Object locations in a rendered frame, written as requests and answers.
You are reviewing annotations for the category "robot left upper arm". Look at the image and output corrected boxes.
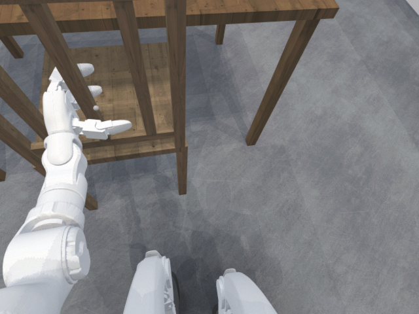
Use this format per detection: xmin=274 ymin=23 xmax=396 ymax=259
xmin=0 ymin=225 xmax=90 ymax=314

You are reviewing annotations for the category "left robot forearm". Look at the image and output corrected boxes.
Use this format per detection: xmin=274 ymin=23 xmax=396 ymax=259
xmin=3 ymin=132 xmax=88 ymax=287

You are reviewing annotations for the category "robot left shin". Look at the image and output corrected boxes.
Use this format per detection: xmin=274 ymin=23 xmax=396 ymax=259
xmin=137 ymin=251 xmax=176 ymax=314

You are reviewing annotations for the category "robot right thigh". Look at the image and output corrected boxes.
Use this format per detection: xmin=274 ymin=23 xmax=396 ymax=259
xmin=216 ymin=272 xmax=277 ymax=314

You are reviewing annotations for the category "chair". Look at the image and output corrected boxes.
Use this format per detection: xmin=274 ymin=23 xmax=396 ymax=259
xmin=0 ymin=0 xmax=188 ymax=211

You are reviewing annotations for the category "table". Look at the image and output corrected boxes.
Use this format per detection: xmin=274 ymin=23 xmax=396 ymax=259
xmin=0 ymin=0 xmax=340 ymax=182

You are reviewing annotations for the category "robot left hand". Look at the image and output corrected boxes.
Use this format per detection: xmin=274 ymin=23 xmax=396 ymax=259
xmin=43 ymin=63 xmax=132 ymax=140

